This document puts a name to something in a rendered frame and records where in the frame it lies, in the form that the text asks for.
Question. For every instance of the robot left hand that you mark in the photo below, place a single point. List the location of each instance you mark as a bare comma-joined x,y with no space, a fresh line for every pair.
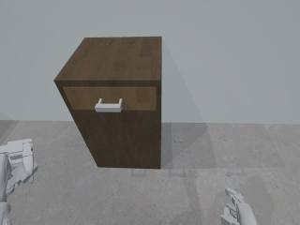
18,155

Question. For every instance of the drawer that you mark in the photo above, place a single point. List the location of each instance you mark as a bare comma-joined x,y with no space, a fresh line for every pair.
136,98

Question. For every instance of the robot right hand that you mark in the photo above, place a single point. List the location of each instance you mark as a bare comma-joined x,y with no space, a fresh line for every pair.
242,214

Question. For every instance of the cabinet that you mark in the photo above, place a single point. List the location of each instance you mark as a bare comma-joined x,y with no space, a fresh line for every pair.
130,139

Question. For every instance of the handle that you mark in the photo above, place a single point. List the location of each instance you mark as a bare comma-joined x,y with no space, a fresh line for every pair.
108,107

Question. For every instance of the robot left forearm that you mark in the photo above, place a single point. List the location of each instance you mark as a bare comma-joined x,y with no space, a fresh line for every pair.
5,209

